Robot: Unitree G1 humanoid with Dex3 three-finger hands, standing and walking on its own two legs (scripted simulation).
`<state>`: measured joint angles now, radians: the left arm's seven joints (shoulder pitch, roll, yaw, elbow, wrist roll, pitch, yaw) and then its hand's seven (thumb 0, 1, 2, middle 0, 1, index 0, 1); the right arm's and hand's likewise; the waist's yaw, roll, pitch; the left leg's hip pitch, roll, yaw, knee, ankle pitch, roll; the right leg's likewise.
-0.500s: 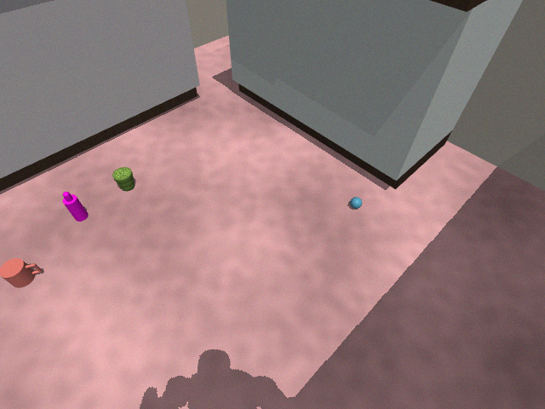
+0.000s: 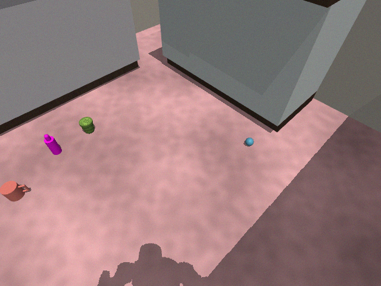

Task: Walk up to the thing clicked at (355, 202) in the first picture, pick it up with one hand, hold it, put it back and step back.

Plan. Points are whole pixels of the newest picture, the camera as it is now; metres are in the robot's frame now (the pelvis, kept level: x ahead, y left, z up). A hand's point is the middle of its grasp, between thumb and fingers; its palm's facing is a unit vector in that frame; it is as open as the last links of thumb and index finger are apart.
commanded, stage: stand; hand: left
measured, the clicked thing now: (249, 141) +1.08 -0.41 -0.76
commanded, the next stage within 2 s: walk up in 0.62 s
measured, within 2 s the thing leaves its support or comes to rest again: neither
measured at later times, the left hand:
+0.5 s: hand out of the picture +0.08 +0.25 -0.16, palm faces -0.02 -0.94 -0.33, open 7.4 cm
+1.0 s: hand (122, 259) +0.20 +0.18 -0.16, palm faces -0.24 -0.88 -0.41, open 7.4 cm
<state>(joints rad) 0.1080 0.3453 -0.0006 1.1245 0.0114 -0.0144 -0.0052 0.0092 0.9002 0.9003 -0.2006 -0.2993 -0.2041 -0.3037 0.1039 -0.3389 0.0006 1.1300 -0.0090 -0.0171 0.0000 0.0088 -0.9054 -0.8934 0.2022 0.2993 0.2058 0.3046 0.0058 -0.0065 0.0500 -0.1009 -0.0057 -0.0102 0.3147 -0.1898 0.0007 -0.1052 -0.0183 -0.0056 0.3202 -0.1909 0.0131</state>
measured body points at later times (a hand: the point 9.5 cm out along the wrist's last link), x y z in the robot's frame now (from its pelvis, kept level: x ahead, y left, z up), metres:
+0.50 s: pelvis +0.00 +0.00 +0.00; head +0.01 +0.00 +0.45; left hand +0.08 +0.30 -0.13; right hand +0.08 -0.30 -0.13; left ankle -0.01 +0.12 -0.75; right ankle -0.01 -0.13 -0.75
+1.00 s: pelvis +0.06 -0.10 -0.04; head +0.07 -0.12 +0.41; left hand +0.21 +0.22 -0.13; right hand +0.04 -0.46 -0.15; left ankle -0.01 +0.11 -0.74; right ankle +0.10 -0.25 -0.75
